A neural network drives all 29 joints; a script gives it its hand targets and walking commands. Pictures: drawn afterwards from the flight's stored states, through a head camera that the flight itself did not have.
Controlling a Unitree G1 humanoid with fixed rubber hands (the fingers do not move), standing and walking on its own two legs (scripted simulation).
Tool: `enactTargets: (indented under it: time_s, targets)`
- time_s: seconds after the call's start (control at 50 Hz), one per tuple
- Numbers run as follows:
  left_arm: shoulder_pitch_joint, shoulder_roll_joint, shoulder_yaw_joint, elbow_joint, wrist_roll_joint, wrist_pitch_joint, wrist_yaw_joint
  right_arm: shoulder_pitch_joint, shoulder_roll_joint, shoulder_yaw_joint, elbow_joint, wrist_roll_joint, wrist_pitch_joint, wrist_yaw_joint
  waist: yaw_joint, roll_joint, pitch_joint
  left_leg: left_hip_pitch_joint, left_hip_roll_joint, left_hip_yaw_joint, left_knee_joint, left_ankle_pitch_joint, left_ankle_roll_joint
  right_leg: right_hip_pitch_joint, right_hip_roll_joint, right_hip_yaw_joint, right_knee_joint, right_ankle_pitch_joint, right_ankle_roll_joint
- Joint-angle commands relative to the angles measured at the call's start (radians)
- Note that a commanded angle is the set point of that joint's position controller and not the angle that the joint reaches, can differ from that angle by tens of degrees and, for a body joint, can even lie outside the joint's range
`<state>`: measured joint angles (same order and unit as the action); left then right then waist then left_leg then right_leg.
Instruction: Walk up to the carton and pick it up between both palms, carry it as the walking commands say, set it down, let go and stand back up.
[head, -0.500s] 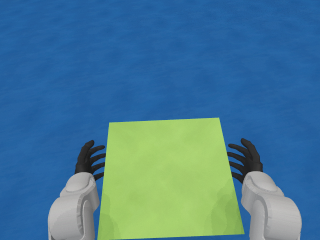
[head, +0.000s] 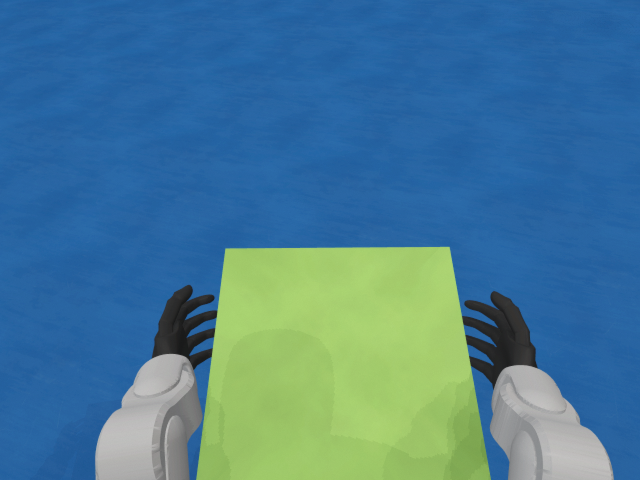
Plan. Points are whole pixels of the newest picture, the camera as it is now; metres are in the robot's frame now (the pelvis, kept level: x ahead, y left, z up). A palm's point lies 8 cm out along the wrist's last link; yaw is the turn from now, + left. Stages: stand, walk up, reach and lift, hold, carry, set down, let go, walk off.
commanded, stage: carry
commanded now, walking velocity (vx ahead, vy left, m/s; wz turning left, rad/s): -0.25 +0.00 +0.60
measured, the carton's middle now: (337, 366) +0.27 +0.00 +0.01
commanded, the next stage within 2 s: none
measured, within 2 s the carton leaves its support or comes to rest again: neither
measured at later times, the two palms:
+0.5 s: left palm out of the picture -0.04 +0.29 +0.08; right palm out of the picture +0.09 -0.02 +0.08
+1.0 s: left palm out of the picture -0.23 +0.24 +0.12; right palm out of the picture -0.05 -0.05 +0.12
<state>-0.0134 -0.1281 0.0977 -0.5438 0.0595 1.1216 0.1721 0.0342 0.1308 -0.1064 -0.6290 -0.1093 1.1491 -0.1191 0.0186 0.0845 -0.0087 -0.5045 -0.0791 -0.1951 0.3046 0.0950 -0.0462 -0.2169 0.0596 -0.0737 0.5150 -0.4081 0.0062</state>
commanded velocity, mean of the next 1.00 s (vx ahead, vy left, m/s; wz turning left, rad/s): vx -0.25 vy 0.00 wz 0.60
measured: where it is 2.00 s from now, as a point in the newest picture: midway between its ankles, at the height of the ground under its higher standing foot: outside the picture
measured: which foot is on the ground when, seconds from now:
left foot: down 0.00-0.00, up 0.02-0.30, down 0.32-0.72, up 0.74-1.00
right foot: down 0.00-0.32, up 0.34-0.70, down 0.72-1.00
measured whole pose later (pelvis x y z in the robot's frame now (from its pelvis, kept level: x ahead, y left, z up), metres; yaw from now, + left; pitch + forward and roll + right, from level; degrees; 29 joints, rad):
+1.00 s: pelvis -0.35 -0.03 +0.01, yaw +36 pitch +2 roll +4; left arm -0.02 -0.13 0.11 -0.55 0.10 1.18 0.14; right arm -0.02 0.13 -0.10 -0.62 -0.08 1.24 -0.15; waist -0.05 -0.03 -0.06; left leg -0.43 0.00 0.10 0.91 -0.47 -0.06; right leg -0.33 -0.19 -0.18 0.58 -0.27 0.00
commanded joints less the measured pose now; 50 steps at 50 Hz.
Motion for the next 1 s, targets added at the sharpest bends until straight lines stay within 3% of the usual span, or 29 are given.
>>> enactTargets:
  time_s: [0.0, 0.02, 0.04, 0.06, 0.08, 0.12, 0.2, 0.24, 0.26, 0.28, 0.3, 0.32, 0.34, 0.36, 0.38, 0.4, 0.46, 0.54, 0.6, 0.64, 0.68, 0.7, 0.72, 0.74, 0.76, 0.78, 0.82, 0.88, 0.98]
  targets:
    - [-0.326, -0.891, -0.734, -0.056, -0.379, 0.035, -0.297, -0.404, 0.808, 0.790, -0.106, 0.388, 0.036, 0.233, -0.012, -0.455, -0.231, 0.014, -0.086, 0.264, 0.484, -0.607, -0.076, 0.022, -0.507, 0.415, -0.307, 0.094, -0.164]
    - [-0.371, -0.902, -0.741, -0.074, -0.384, 0.043, -0.298, -0.437, 0.839, 0.777, -0.086, 0.387, 0.039, 0.235, -0.039, -0.360, -0.116, -0.046, 0.018, 0.251, 0.834, -0.629, -0.041, -0.161, -0.583, 0.285, -0.301, 0.371, -0.222]
    - [-0.379, -0.887, -0.719, -0.058, -0.381, 0.056, -0.302, -0.455, 0.846, 0.771, -0.059, 0.399, 0.047, 0.238, -0.039, -0.244, -0.116, 0.001, 0.042, 0.187, 1.027, -0.584, -0.022, -0.227, -0.513, 0.169, -0.294, 0.382, -0.225]
    - [-0.521, -0.809, -0.685, -0.046, -0.379, 0.053, -0.297, -0.590, 0.797, 0.731, -0.038, 0.421, 0.039, 0.237, -0.046, -0.180, -0.137, 0.034, 0.044, 0.163, 1.144, -0.546, -0.010, -0.249, -0.457, 0.064, -0.248, 0.386, -0.190]
    - [-0.511, -0.790, -0.675, -0.056, -0.374, 0.053, -0.295, -0.580, 0.812, 0.732, -0.035, 0.429, 0.040, 0.238, -0.047, -0.176, -0.140, 0.027, 0.046, 0.189, 1.150, -0.491, -0.017, -0.218, -0.404, -0.015, -0.200, 0.364, -0.165]
    - [-0.483, -0.813, -0.670, -0.058, -0.368, 0.059, -0.293, -0.571, 0.844, 0.750, -0.038, 0.434, 0.048, 0.228, -0.045, -0.207, -0.137, -0.015, 0.044, 0.278, 0.934, -0.483, -0.041, -0.097, -0.336, -0.049, -0.093, 0.501, -0.132]
    - [-0.335, -0.801, -0.648, -0.027, -0.326, 0.090, -0.269, -0.491, 0.846, 0.741, 0.013, 0.427, 0.093, 0.207, -0.013, -0.353, -0.204, 0.001, 0.028, 0.337, 0.495, -0.627, -0.022, 0.093, -0.410, 0.026, 0.005, 0.788, -0.124]
    - [-0.303, -0.791, -0.639, -0.016, -0.311, 0.098, -0.259, -0.452, 0.845, 0.733, 0.038, 0.428, 0.106, 0.208, -0.020, -0.373, -0.253, 0.090, 0.022, 0.330, 0.257, -0.520, 0.002, 0.119, -0.421, 0.016, 0.083, 0.839, -0.085]
    - [-0.299, -0.786, -0.639, -0.011, -0.307, 0.101, -0.256, -0.436, 0.842, 0.731, 0.046, 0.423, 0.109, 0.210, -0.030, -0.349, -0.265, 0.159, 0.032, 0.325, 0.085, -0.372, 0.004, 0.098, -0.414, -0.009, 0.118, 0.801, -0.044]
    - [-0.302, -0.792, -0.650, -0.008, -0.309, 0.101, -0.254, -0.427, 0.842, 0.729, 0.052, 0.417, 0.111, 0.213, -0.026, -0.290, -0.265, 0.262, 0.091, 0.272, 0.036, -0.294, 0.007, 0.002, -0.390, -0.032, 0.163, 0.693, -0.007]
    - [-0.319, -0.798, -0.661, -0.014, -0.312, 0.100, -0.253, -0.433, 0.838, 0.725, 0.051, 0.416, 0.110, 0.220, -0.023, -0.153, -0.263, 0.384, 0.211, 0.155, 0.077, 0.024, 0.014, -0.169, -0.350, -0.046, 0.235, 0.377, 0.033]
    - [-0.344, -0.832, -0.687, -0.041, -0.323, 0.104, -0.258, -0.421, 0.828, 0.705, 0.060, 0.406, 0.096, 0.225, -0.029, 0.245, -0.275, 0.454, 0.510, -0.230, 0.150, 0.605, 0.158, -0.423, -0.215, -0.112, 0.428, -0.159, 0.119]
    - [-0.392, -0.868, -0.703, -0.033, -0.326, 0.094, -0.257, -0.460, 0.862, 0.716, 0.045, 0.431, 0.089, 0.231, -0.022, 0.198, -0.283, 0.433, 0.456, -0.156, 0.181, 0.788, 0.161, -0.419, -0.196, 0.001, 0.574, -0.237, 0.112]
    - [-0.455, -0.912, -0.749, -0.083, -0.371, 0.082, -0.266, -0.469, 0.882, 0.700, 0.024, 0.429, 0.074, 0.236, -0.032, 0.185, -0.313, 0.414, 0.440, -0.152, 0.173, 0.562, 0.177, -0.438, -0.187, 0.052, 0.635, -0.211, 0.101]
    - [-0.514, -0.956, -0.788, -0.114, -0.408, 0.072, -0.276, -0.471, 0.918, 0.691, 0.017, 0.417, 0.061, 0.241, -0.036, 0.114, -0.294, 0.347, 0.389, -0.100, 0.130, 0.255, 0.171, -0.427, -0.188, 0.086, 0.695, -0.131, 0.089]
    - [-0.539, -0.980, -0.817, -0.126, -0.434, 0.064, -0.283, -0.463, 0.929, 0.681, 0.012, 0.401, 0.045, 0.240, -0.039, 0.098, -0.285, 0.307, 0.337, -0.057, 0.097, 0.045, 0.154, -0.423, -0.183, 0.099, 0.709, -0.054, 0.073]
    - [-0.531, -1.001, -0.848, -0.137, -0.465, 0.038, -0.292, -0.437, 0.930, 0.688, -0.026, 0.380, 0.009, 0.233, -0.034, 0.068, -0.311, 0.272, 0.293, -0.059, 0.010, -0.310, 0.127, -0.370, -0.143, 0.080, 0.671, 0.007, 0.056]
    - [-0.461, -0.955, -0.836, -0.119, -0.450, 0.040, -0.285, -0.373, 0.858, 0.685, -0.046, 0.359, 0.007, 0.225, -0.044, 0.073, -0.315, 0.306, 0.320, -0.169, -0.053, -0.360, 0.144, -0.326, -0.097, 0.075, 0.514, -0.039, 0.051]
    - [-0.404, -0.920, -0.810, -0.088, -0.420, 0.051, -0.275, -0.346, 0.822, 0.691, -0.042, 0.364, 0.020, 0.226, -0.042, 0.104, -0.321, 0.288, 0.311, -0.194, -0.106, -0.364, 0.134, -0.227, -0.057, 0.061, 0.364, -0.069, 0.041]
    - [-0.373, -0.908, -0.790, -0.074, -0.403, 0.054, -0.269, -0.353, 0.812, 0.707, -0.053, 0.377, 0.027, 0.228, -0.036, 0.134, -0.328, 0.248, 0.279, -0.159, -0.157, -0.355, 0.095, -0.099, -0.020, 0.025, 0.198, -0.095, 0.024]
    - [-0.346, -0.892, -0.765, -0.071, -0.388, 0.054, -0.266, -0.370, 0.805, 0.727, -0.072, 0.392, 0.033, 0.228, -0.029, 0.177, -0.337, 0.223, 0.211, -0.075, -0.191, -0.363, 0.007, 0.080, 0.010, -0.058, -0.079, -0.102, 0.009]
    - [-0.325, -0.883, -0.748, -0.067, -0.380, 0.055, -0.265, -0.392, 0.799, 0.739, -0.086, 0.399, 0.038, 0.226, -0.011, 0.152, -0.340, 0.169, 0.157, 0.000, -0.172, -0.387, -0.058, 0.224, 0.002, -0.111, -0.251, -0.044, 0.005]
    - [-0.311, -0.870, -0.725, -0.057, -0.370, 0.058, -0.265, -0.409, 0.788, 0.748, -0.088, 0.400, 0.044, 0.222, -0.001, 0.034, -0.303, 0.057, 0.097, 0.076, -0.062, -0.393, -0.088, 0.320, -0.086, -0.050, -0.303, -0.037, -0.004]
    - [-0.315, -0.865, -0.699, -0.044, -0.347, 0.049, -0.268, -0.427, 0.771, 0.788, -0.115, 0.405, 0.055, 0.226, -0.003, -0.405, -0.248, -0.046, -0.027, 0.268, 0.398, -0.557, -0.065, 0.091, -0.446, 0.351, -0.338, -0.116, -0.127]
    - [-0.361, -0.889, -0.708, -0.074, -0.360, 0.048, -0.274, -0.473, 0.813, 0.792, -0.124, 0.407, 0.051, 0.227, -0.031, -0.392, -0.146, -0.115, 0.048, 0.271, 0.736, -0.632, -0.030, -0.080, -0.600, 0.286, -0.329, 0.231, -0.196]
    - [-0.383, -0.886, -0.700, -0.080, -0.366, 0.055, -0.278, -0.463, 0.830, 0.780, -0.082, 0.412, 0.056, 0.228, -0.037, -0.247, -0.149, -0.067, 0.075, 0.205, 0.936, -0.596, -0.013, -0.129, -0.531, 0.164, -0.288, 0.376, -0.204]
    - [-0.439, -0.853, -0.699, -0.122, -0.373, 0.056, -0.283, -0.508, 0.824, 0.760, -0.088, 0.432, 0.050, 0.227, -0.045, -0.168, -0.169, -0.030, 0.077, 0.203, 1.086, -0.510, -0.007, -0.131, -0.415, -0.012, -0.179, 0.482, -0.157]
    - [-0.405, -0.818, -0.676, -0.109, -0.356, 0.067, -0.278, -0.498, 0.812, 0.764, -0.073, 0.429, 0.061, 0.208, -0.041, -0.253, -0.182, -0.055, 0.065, 0.314, 0.835, -0.506, -0.036, 0.002, -0.353, -0.044, -0.080, 0.623, -0.122]
    - [-0.310, -0.769, -0.656, -0.065, -0.317, 0.093, -0.260, -0.434, 0.794, 0.744, -0.010, 0.416, 0.096, 0.194, -0.009, -0.376, -0.250, 0.033, 0.050, 0.342, 0.434, -0.607, 0.006, 0.136, -0.438, 0.013, 0.009, 0.807, -0.121]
